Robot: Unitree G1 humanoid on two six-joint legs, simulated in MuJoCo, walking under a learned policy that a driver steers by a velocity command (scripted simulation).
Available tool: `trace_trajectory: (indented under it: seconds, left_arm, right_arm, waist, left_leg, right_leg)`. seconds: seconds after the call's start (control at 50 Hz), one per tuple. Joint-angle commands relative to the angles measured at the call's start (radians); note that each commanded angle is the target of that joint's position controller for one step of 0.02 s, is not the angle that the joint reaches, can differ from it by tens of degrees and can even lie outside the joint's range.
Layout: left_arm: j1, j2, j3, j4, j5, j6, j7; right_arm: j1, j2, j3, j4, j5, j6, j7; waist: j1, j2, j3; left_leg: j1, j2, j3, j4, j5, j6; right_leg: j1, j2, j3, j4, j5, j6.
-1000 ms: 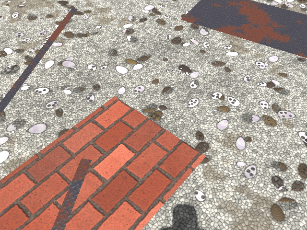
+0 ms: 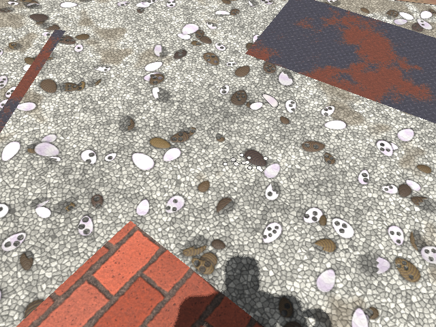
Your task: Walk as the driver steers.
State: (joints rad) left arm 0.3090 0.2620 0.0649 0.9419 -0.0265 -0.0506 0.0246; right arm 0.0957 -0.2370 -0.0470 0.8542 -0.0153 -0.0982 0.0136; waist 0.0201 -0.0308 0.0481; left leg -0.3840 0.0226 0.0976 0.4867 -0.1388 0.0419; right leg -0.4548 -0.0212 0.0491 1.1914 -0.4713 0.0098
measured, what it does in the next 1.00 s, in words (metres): walks ahead, turning right: right foot, then left foot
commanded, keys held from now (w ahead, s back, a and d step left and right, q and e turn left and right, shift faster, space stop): e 0.40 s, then w+e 0.36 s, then e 0.24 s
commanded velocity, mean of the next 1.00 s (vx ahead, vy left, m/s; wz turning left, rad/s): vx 0.20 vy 0.00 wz -0.55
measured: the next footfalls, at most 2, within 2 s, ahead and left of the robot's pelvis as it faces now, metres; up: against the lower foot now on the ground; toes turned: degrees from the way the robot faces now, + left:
right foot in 0.36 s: +0.15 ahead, -0.14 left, +0.00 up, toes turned -15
left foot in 0.82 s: +0.32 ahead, +0.04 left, +0.00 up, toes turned -30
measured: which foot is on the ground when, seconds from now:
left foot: down 0.00-0.38, up 0.40-0.80, down 0.82-1.00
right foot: up 0.00-0.34, down 0.36-0.82, up 0.84-1.00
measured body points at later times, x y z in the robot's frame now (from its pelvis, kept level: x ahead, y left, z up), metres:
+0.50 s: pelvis +0.09 -0.04 +0.00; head +0.13 -0.07 +0.45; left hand +0.30 +0.20 -0.09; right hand +0.17 -0.35 -0.12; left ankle +0.09 +0.11 -0.66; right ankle +0.11 -0.13 -0.73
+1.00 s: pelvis +0.22 -0.04 +0.01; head +0.26 -0.03 +0.46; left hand +0.50 +0.13 -0.10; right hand +0.17 -0.33 -0.10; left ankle +0.28 +0.06 -0.73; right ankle +0.16 -0.16 -0.65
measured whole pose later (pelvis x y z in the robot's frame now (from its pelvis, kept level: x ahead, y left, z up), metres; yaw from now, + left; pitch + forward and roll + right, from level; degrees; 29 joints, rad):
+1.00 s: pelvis +0.22 -0.04 +0.01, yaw -34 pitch +3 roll +0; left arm 0.24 0.32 0.10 0.64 -0.02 0.02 0.02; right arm 0.17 -0.25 -0.07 0.84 -0.02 -0.06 -0.01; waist -0.01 -0.05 0.01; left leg -0.23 0.01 0.07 0.41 -0.22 0.02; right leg -0.60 0.00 0.07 1.10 -0.38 0.04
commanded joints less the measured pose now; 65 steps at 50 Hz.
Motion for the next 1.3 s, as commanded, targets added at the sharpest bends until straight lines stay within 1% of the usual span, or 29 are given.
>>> trace_trajectory:
  seconds: [0.02, 0.08, 0.16, 0.28, 0.34, 0.36, 0.38, 0.4, 0.42, 0.44, 0.46, 0.5, 0.54, 0.62, 0.72, 0.76, 0.8, 0.82, 0.84, 0.86, 0.88, 0.92, 1.0, 1.1, 1.18, 1.24, 1.26, 1.28, 1.3]
  left_arm:
    - [0.111, 0.030, 0.026, -0.045, 0.000, 0.041, 0.012]
    - [0.047, 0.035, 0.034, -0.105, 0.010, 0.059, 0.015]
    - [-0.056, 0.037, 0.033, -0.161, 0.015, 0.059, -0.008]
    - [-0.167, 0.069, 0.046, -0.252, 0.014, 0.081, -0.044]
    - [-0.122, 0.080, 0.057, -0.262, 0.014, 0.080, -0.051]
    - [-0.063, 0.149, 0.083, -0.253, 0.020, 0.076, -0.036]
    - [-0.009, 0.287, 0.116, -0.261, 0.032, 0.075, -0.012]
    - [-0.005, 0.274, 0.101, -0.279, 0.052, 0.063, -0.015]
    - [0.005, 0.222, 0.087, -0.278, 0.040, 0.044, -0.027]
    - [-0.020, 0.197, 0.082, -0.275, 0.020, 0.029, -0.027]
    - [-0.054, 0.175, 0.076, -0.279, 0.002, 0.025, -0.025]
    - [-0.106, 0.150, 0.063, -0.297, 0.003, 0.025, -0.012]
    - [-0.092, 0.155, 0.063, -0.301, 0.016, 0.012, -0.002]
    - [-0.058, 0.186, 0.072, -0.296, 0.011, 0.000, 0.007]
    - [-0.036, 0.193, 0.073, -0.296, 0.007, 0.009, -0.002]
    - [-0.041, 0.181, 0.068, -0.299, 0.007, 0.015, -0.003]
    - [-0.080, 0.142, 0.054, -0.314, 0.009, 0.024, 0.002]
    - [-0.104, 0.091, 0.039, -0.330, 0.013, 0.025, 0.005]
    - [-0.078, 0.014, 0.019, -0.352, 0.019, 0.026, 0.009]
    - [-0.041, 0.089, 0.035, -0.394, 0.007, 0.017, 0.010]
    - [-0.025, 0.166, 0.053, -0.371, 0.013, 0.021, 0.009]
    - [-0.029, 0.177, 0.067, -0.346, 0.013, 0.048, 0.009]
    - [-0.076, 0.100, 0.047, -0.392, 0.006, 0.066, -0.003]
    - [-0.166, 0.061, 0.027, -0.442, 0.014, 0.068, -0.026]
    - [-0.197, 0.083, 0.033, -0.460, 0.015, 0.074, -0.041]
    - [-0.110, 0.120, 0.052, -0.428, 0.020, 0.066, -0.040]
    - [-0.056, 0.189, 0.070, -0.424, 0.029, 0.064, -0.026]
    - [-0.041, 0.258, 0.068, -0.447, 0.051, 0.064, -0.009]
    - [-0.037, 0.158, 0.035, -0.434, 0.054, 0.052, -0.017]
  right_arm:
    - [0.008, -0.103, -0.023, -0.026, -0.019, -0.008, -0.005]
    - [-0.006, -0.138, -0.034, -0.012, -0.017, -0.005, -0.026]
    - [-0.015, -0.169, -0.042, -0.008, -0.001, 0.025, -0.055]
    - [0.014, -0.218, -0.062, 0.001, 0.029, 0.074, -0.056]
    - [0.011, -0.212, -0.066, 0.002, 0.048, 0.091, -0.059]
    - [0.074, -0.186, -0.062, 0.018, 0.036, 0.093, -0.053]
    - [0.057, -0.139, -0.048, -0.025, -0.006, 0.084, -0.044]
    - [-0.010, -0.115, -0.037, -0.065, -0.012, 0.076, -0.038]
    - [-0.045, -0.154, -0.049, -0.065, 0.011, 0.073, -0.027]
    - [-0.052, -0.149, -0.050, -0.068, 0.034, 0.069, -0.021]
    - [-0.056, -0.154, -0.054, -0.058, 0.028, 0.066, -0.023]
    - [-0.072, -0.170, -0.063, -0.059, 0.019, 0.062, -0.023]
    - [-0.074, -0.157, -0.063, -0.058, 0.022, 0.045, -0.019]
    - [-0.116, -0.121, -0.049, -0.063, 0.019, 0.019, -0.012]
    - [-0.133, -0.139, -0.046, -0.079, 0.034, -0.005, 0.003]
    - [-0.095, -0.149, -0.050, -0.073, 0.040, -0.018, 0.006]
    - [-0.011, -0.158, -0.059, -0.052, 0.027, -0.024, -0.001]
    - [0.079, -0.196, -0.071, -0.037, 0.011, -0.023, -0.009]
    - [0.153, -0.269, -0.083, -0.032, -0.013, -0.012, -0.022]
    - [0.169, -0.302, -0.091, -0.019, -0.020, -0.003, -0.014]
    - [0.108, -0.225, -0.072, -0.053, 0.000, 0.000, -0.014]
    - [0.027, -0.154, -0.050, -0.083, 0.004, 0.019, -0.019]
    - [0.025, -0.184, -0.057, -0.077, -0.003, 0.035, -0.038]
    - [0.046, -0.212, -0.063, -0.073, 0.016, 0.065, -0.046]
    - [0.060, -0.245, -0.069, -0.064, 0.042, 0.071, -0.025]
    - [0.070, -0.223, -0.058, -0.047, 0.062, 0.069, -0.019]
    - [0.113, -0.178, -0.041, -0.045, 0.034, 0.060, -0.016]
    - [0.141, -0.098, -0.004, -0.081, -0.024, 0.048, -0.002]
    - [0.137, -0.131, -0.009, -0.067, 0.002, 0.053, 0.002]
  waist:
    - [0.025, 0.148, -0.119]
    - [0.034, 0.138, -0.093]
    - [0.004, 0.124, -0.109]
    - [-0.031, 0.131, -0.087]
    - [0.008, 0.115, -0.108]
    - [0.018, 0.013, -0.152]
    - [-0.002, -0.244, -0.188]
    - [0.023, -0.271, -0.275]
    - [0.045, -0.123, -0.295]
    - [0.021, -0.076, -0.252]
    - [0.005, -0.025, -0.207]
    - [-0.015, -0.079, -0.146]
    - [-0.015, -0.088, -0.120]
    - [0.007, -0.091, -0.113]
    - [0.023, -0.115, -0.091]
    - [0.000, -0.118, -0.093]
    - [-0.063, -0.101, -0.093]
    - [-0.101, -0.055, -0.137]
    - [-0.085, 0.173, -0.182]
    - [-0.048, 0.322, -0.148]
    - [-0.040, 0.227, -0.108]
    - [-0.021, 0.156, -0.085]
    - [-0.027, 0.164, -0.075]
    - [-0.060, 0.156, -0.105]
    - [-0.060, 0.170, -0.098]
    - [0.000, 0.130, -0.137]
    - [0.009, 0.022, -0.213]
    - [-0.018, -0.234, -0.297]
    - [0.012, -0.184, -0.407]
  left_leg:
    - [0.108, 0.267, -0.136, -0.224, 0.492, 0.174]
    - [0.109, 0.278, -0.060, -0.264, 0.495, 0.194]
    - [0.170, 0.273, 0.022, -0.267, 0.409, 0.182]
    - [0.299, 0.333, 0.015, -0.176, 0.314, 0.152]
    - [0.314, 0.305, 0.051, -0.015, 0.321, 0.072]
    - [0.249, 0.229, 0.101, 0.155, 0.259, 0.004]
    - [-0.063, 0.095, 0.163, 0.476, -0.139, -0.084]
    - [-0.266, -0.025, -0.008, 0.714, -0.563, -0.117]
    - [-0.306, 0.002, -0.127, 0.784, -0.528, -0.095]
    - [-0.342, 0.025, -0.147, 0.750, -0.429, -0.068]
    - [-0.351, 0.048, -0.154, 0.676, -0.345, -0.055]
    - [-0.298, 0.049, -0.151, 0.573, -0.227, -0.046]
    - [-0.271, 0.027, -0.149, 0.447, -0.159, -0.048]
    - [-0.184, -0.007, -0.151, 0.216, -0.089, -0.065]
    - [-0.072, -0.034, -0.146, 0.090, -0.099, -0.058]
    - [0.016, -0.040, -0.144, 0.032, -0.092, -0.044]
    - [0.176, -0.029, -0.134, -0.086, -0.019, -0.029]
    - [0.329, 0.075, -0.210, -0.104, 0.004, 0.001]
    - [0.485, 0.291, -0.444, -0.149, 0.071, 0.081]
    - [0.466, 0.443, -0.713, -0.200, 0.050, 0.202]
    - [0.431, 0.414, -0.640, -0.193, 0.049, 0.209]
    - [0.357, 0.298, -0.412, -0.184, 0.106, 0.135]
    - [0.277, 0.242, -0.177, -0.213, 0.460, 0.150]
    - [0.299, 0.242, -0.064, -0.200, 0.448, 0.156]
    - [0.314, 0.266, -0.070, -0.143, 0.422, 0.146]
    - [0.283, 0.215, -0.037, 0.045, 0.408, 0.075]
    - [0.162, 0.157, 0.018, 0.199, 0.247, 0.005]
    - [-0.144, 0.047, 0.035, 0.494, -0.446, -0.078]
    - [-0.138, 0.052, -0.120, 0.602, -0.579, -0.101]
  right_leg:
    - [-0.039, -0.070, 0.000, 0.032, 0.092, 0.006]
    - [-0.090, -0.082, 0.001, -0.096, 0.197, 0.014]
    - [-0.056, -0.085, -0.041, -0.307, 0.339, 0.009]
    - [-0.045, -0.055, -0.095, -0.479, 0.207, -0.026]
    - [0.089, -0.004, -0.135, -0.694, 0.310, -0.078]
    - [0.241, -0.016, -0.060, -0.779, 0.570, -0.121]
    - [0.471, -0.239, 0.260, -0.746, 1.032, -0.238]
    - [0.535, -0.380, 0.489, -0.788, 1.046, -0.419]
    - [0.536, -0.334, 0.430, -0.814, 0.868, -0.396]
    - [0.505, -0.275, 0.366, -0.837, 0.603, -0.334]
    - [0.452, -0.236, 0.342, -0.877, 0.339, -0.282]
    - [0.342, -0.192, 0.345, -0.963, 0.054, -0.258]
    - [0.323, -0.174, 0.340, -0.995, 0.063, -0.255]
    - [0.295, -0.152, 0.314, -0.983, 0.110, -0.250]
    - [0.222, -0.145, 0.374, -0.956, 0.026, -0.243]
    - [0.193, -0.132, 0.403, -0.924, -0.001, -0.229]
    - [0.127, -0.055, 0.372, -0.806, 0.083, -0.176]
    - [0.031, -0.002, 0.316, -0.653, 0.090, -0.127]
    - [-0.157, 0.123, 0.140, -0.342, -0.096, -0.053]
    - [-0.334, 0.102, 0.106, -0.195, -0.197, -0.037]
    - [-0.351, 0.032, 0.125, -0.088, -0.130, -0.014]
    - [-0.325, -0.003, 0.085, -0.031, -0.009, 0.014]
    - [-0.259, -0.024, 0.009, -0.077, 0.164, 0.049]
    - [-0.137, -0.035, -0.041, -0.341, 0.272, 0.042]
    - [-0.025, 0.001, -0.074, -0.512, 0.231, 0.002]
    - [0.217, 0.048, -0.088, -0.801, 0.422, -0.069]
    - [0.425, -0.058, 0.032, -0.790, 0.769, -0.110]
    - [0.681, -0.339, 0.354, -0.701, 1.242, -0.277]
    - [0.597, -0.411, 0.406, -0.736, 1.143, -0.389]
Keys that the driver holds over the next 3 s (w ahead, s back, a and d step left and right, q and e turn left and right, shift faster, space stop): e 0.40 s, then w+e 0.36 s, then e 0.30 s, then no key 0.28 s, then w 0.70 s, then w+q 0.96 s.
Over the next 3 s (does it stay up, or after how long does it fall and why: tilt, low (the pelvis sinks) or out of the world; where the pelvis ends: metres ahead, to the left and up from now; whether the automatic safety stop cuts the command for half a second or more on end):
stays up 0.86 -0.52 0.01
